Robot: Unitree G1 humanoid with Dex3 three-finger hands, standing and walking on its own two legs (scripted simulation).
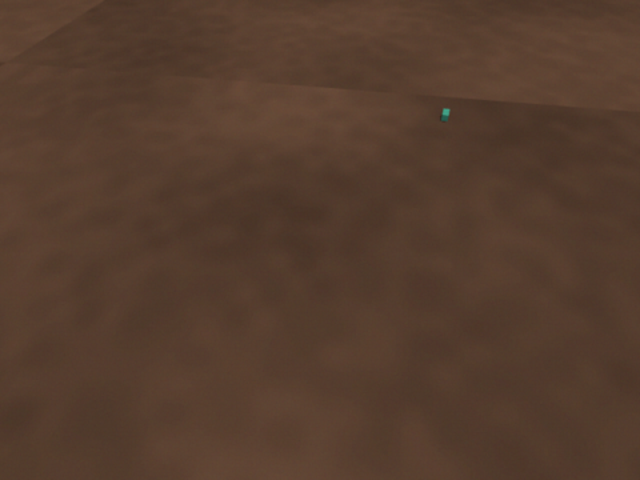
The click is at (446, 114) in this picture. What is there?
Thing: small brick
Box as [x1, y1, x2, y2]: [441, 108, 449, 120]
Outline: 449,109 443,109 441,120 447,120
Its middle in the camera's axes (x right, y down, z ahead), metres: +0.71 -0.69 +2.26
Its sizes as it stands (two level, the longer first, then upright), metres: 0.072 0.036 0.036
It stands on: the floor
